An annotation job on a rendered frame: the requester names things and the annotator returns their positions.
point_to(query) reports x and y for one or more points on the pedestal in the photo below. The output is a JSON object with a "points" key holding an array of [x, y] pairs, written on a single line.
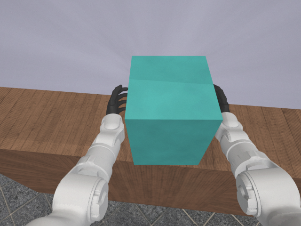
{"points": [[44, 133]]}

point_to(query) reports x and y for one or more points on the robot right hand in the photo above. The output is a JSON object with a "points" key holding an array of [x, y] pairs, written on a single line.
{"points": [[222, 100]]}

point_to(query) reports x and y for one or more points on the right robot upper arm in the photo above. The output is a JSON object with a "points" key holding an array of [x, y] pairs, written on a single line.
{"points": [[269, 195]]}

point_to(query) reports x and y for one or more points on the left robot upper arm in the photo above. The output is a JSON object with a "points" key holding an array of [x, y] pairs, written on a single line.
{"points": [[79, 201]]}

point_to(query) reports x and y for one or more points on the robot left forearm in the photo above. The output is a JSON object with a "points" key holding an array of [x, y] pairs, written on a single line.
{"points": [[104, 150]]}

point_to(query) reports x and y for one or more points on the carton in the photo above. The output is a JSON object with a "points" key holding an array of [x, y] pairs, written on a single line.
{"points": [[172, 111]]}

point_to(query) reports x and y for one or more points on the robot right forearm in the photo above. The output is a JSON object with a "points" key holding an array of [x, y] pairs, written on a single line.
{"points": [[239, 149]]}

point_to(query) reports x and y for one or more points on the robot left hand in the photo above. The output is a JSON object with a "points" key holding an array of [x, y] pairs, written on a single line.
{"points": [[114, 103]]}

